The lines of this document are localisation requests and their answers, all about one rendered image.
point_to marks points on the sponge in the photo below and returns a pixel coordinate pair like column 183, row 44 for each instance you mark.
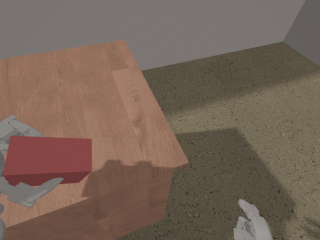
column 35, row 160

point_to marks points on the table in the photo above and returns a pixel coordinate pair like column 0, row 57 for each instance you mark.
column 93, row 92

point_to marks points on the right robot hand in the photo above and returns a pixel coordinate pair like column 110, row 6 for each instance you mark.
column 256, row 229

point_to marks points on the left robot hand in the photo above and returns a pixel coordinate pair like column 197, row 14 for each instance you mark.
column 22, row 193

